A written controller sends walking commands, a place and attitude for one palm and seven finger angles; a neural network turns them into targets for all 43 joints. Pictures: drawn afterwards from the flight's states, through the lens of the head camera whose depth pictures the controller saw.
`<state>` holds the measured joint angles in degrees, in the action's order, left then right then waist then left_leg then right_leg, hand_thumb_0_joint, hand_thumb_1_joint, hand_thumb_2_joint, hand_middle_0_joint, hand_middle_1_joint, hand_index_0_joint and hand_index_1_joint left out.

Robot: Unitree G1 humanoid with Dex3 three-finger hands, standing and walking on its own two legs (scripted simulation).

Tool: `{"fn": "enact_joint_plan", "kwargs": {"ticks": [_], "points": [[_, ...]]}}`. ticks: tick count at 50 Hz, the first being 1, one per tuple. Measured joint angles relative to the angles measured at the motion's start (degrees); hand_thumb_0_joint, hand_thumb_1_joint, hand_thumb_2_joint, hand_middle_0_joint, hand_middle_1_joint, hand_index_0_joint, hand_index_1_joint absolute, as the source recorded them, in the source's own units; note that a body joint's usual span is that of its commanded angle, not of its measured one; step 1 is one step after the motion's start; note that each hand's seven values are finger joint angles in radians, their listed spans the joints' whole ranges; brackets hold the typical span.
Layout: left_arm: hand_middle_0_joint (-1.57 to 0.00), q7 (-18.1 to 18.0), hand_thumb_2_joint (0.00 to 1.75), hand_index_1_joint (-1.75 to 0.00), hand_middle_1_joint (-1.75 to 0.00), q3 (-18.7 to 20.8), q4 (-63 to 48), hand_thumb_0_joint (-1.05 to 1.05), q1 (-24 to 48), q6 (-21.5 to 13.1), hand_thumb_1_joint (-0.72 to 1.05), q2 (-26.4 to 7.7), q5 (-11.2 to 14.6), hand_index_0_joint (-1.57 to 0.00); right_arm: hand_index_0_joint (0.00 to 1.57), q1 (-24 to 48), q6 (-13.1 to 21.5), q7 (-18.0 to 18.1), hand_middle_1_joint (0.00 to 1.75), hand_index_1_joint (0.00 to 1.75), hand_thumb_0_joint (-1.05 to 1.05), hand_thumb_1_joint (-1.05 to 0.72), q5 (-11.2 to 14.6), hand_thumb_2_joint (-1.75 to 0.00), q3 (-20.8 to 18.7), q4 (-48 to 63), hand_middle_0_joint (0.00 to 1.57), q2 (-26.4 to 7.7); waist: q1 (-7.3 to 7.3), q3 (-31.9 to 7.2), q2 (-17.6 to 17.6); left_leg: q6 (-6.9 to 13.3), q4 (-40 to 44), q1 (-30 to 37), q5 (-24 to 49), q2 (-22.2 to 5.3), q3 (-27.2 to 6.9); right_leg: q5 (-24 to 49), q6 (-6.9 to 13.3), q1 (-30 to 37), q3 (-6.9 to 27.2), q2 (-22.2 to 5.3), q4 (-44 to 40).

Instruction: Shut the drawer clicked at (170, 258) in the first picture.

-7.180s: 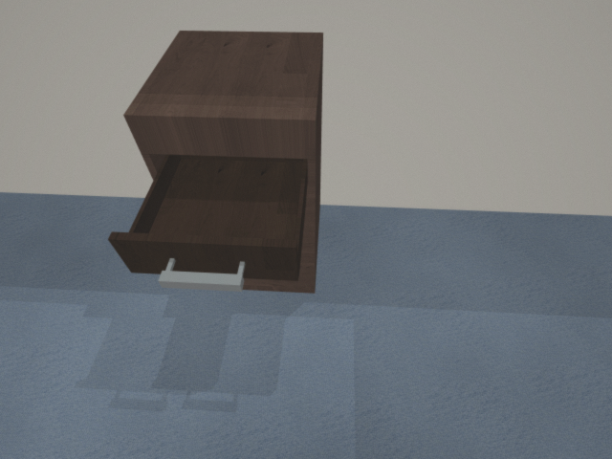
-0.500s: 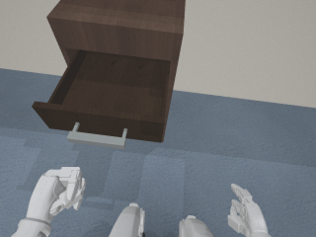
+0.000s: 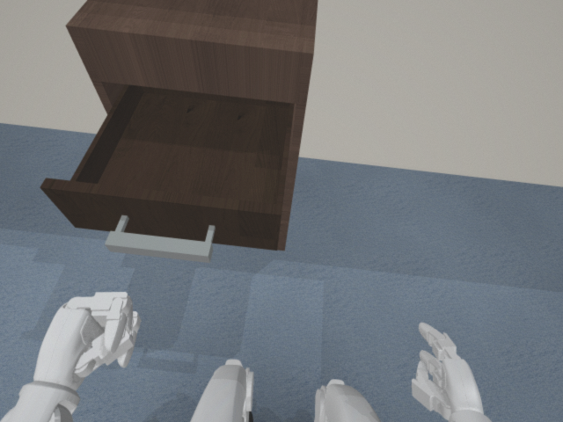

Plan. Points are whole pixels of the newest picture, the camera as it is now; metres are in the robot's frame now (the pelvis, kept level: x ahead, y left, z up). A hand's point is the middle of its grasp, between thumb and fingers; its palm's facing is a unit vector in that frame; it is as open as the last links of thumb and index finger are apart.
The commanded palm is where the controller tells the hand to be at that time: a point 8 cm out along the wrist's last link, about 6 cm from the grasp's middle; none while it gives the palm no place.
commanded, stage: bring the fist close to the handle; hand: left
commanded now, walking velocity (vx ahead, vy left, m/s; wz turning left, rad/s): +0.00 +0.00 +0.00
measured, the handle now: (164, 236) +0.40 +0.23 -0.06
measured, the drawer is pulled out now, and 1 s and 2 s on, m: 0.27 0.27 0.23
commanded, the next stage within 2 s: push the drawer shut in 1.26 s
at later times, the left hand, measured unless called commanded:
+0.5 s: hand (151, 316) +0.26 +0.20 -0.03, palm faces -0.10 -0.99 -0.04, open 3.3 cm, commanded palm +0.25 +0.25 -0.02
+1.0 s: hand (170, 296) +0.30 +0.19 -0.06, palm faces -0.09 -0.99 -0.06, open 3.3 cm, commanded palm +0.29 +0.24 -0.06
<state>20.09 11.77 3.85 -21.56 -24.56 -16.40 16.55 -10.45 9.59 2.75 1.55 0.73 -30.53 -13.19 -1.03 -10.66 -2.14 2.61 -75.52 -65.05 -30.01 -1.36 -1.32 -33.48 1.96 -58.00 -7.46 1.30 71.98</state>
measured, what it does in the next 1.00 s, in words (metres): lowers itself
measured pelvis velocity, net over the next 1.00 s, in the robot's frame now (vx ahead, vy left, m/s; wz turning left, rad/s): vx -0.02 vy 0.00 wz -0.04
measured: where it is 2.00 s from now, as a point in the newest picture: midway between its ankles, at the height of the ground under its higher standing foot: outside the picture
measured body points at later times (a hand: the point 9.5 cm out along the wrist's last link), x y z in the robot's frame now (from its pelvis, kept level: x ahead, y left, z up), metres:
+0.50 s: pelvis -0.01 +0.01 -0.04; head +0.10 +0.03 +0.40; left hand +0.26 +0.26 -0.02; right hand +0.17 -0.24 -0.12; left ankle +0.05 +0.09 -0.62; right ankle +0.01 -0.11 -0.62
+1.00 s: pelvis -0.02 +0.00 -0.07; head +0.12 +0.03 +0.36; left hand +0.30 +0.25 -0.06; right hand +0.16 -0.25 -0.17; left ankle +0.05 +0.09 -0.62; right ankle +0.01 -0.11 -0.62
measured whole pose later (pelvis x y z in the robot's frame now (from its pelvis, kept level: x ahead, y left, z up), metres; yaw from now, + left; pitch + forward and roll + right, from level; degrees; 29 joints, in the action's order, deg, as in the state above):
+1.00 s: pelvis -0.02 +0.00 -0.07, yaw -3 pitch +28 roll -5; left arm 17.2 13.0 16.0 -0.6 -25.4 -17.7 14.0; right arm -8.7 3.7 0.4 0.6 1.3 -31.2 -15.3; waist -2.2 -12.3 -1.9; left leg 3.2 -91.0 -86.0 -33.6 -2.2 -0.3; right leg -37.7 2.1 -79.6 -6.8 1.2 88.8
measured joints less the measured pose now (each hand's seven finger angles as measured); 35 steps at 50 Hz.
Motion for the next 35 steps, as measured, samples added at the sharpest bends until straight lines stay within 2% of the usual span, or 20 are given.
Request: {"fn": "enact_joint_plan", "kwargs": {"ticks": [13, 35], "points": [[-1.4, 0.5, 0.9, -1.6, -1.6, 0.7, 3.6, 0.01, 5.3, -0.9, 0.9, -0.3, -0.3, -1.4, 0.2, 0.4, -0.8, -0.8, 0.3, 0.3, 0.01, -0.91, -0.5, -0.9, -0.2, -0.8, 0.2, -0.5, -0.31, -0.5, 0.6, 0.2, -4.7, -5.8, -1.4, -0.3, 0.3, -1.5, 0.0, -6.0, 0.3, 0.0, 5.0], [-1.4, -2.2, 0.9, -1.6, -1.6, 0.0, 9.8, 0.01, 16.4, -0.8, 0.9, -0.8, -2.0, -1.4, 0.2, 1.1, -3.3, -1.9, 0.3, 0.3, 0.01, -0.91, -1.0, -0.89, 0.8, -0.7, 0.2, -1.8, -0.86, -1.7, 0.3, 0.9, -11.8, -16.4, -2.5, -0.3, 1.1, -3.0, -0.4, -16.8, 0.8, -0.5, 12.9]]}}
